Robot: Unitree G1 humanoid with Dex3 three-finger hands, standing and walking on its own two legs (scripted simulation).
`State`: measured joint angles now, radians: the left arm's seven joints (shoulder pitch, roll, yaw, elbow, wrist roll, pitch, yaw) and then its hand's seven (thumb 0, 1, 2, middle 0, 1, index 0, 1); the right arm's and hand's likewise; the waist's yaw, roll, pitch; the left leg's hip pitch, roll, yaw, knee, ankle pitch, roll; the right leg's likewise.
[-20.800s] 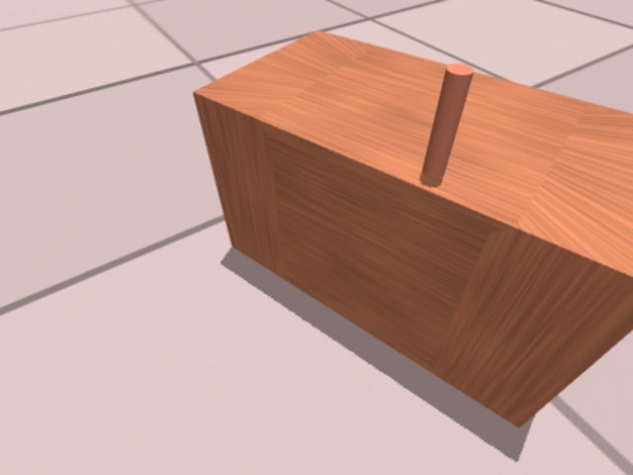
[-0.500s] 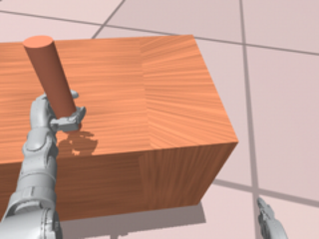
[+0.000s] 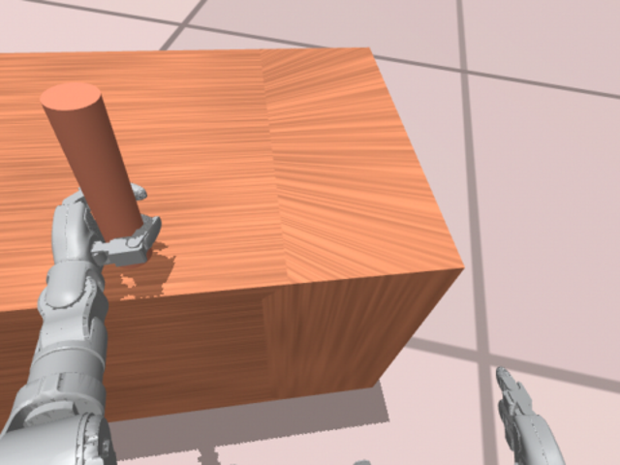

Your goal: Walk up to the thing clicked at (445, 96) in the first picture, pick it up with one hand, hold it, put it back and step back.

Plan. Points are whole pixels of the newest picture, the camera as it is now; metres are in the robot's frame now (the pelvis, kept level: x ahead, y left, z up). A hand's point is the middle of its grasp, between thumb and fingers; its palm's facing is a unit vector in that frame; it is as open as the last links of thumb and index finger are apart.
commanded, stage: lower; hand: left
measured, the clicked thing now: (108, 191) +0.45 +0.21 +0.12
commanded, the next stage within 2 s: loosen in 0.36 s
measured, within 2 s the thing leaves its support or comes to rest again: rests again in 0.38 s
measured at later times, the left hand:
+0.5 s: hand (134, 236) +0.44 +0.21 +0.04, palm faces +0.14 -0.99 +0.00, open 7.0 cm
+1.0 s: hand (134, 235) +0.44 +0.21 +0.04, palm faces +0.16 -0.99 +0.02, open 12.2 cm
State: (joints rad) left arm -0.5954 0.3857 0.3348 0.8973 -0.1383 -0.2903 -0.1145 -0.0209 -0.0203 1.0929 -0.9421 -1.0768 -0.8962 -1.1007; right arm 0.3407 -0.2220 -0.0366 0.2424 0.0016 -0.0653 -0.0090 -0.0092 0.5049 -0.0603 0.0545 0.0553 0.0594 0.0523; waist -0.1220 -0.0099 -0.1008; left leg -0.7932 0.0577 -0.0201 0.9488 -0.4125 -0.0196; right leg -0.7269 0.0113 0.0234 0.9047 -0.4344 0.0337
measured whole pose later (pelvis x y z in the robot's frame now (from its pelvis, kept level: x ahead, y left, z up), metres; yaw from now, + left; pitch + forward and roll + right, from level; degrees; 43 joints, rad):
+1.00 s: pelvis -0.01 +0.00 -0.01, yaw +0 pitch +17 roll -2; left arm -0.62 0.38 0.36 0.94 -0.13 -0.37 -0.10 -0.01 -0.26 0.39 -0.61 -0.52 -0.62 -0.52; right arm 0.41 -0.24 -0.04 0.06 -0.02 0.01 0.02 -0.01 0.51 -0.05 0.06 0.06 0.06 0.05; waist -0.14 -0.02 -0.12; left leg -0.89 0.05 -0.03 1.04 -0.44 -0.02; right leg -0.82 0.01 0.02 0.99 -0.47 0.04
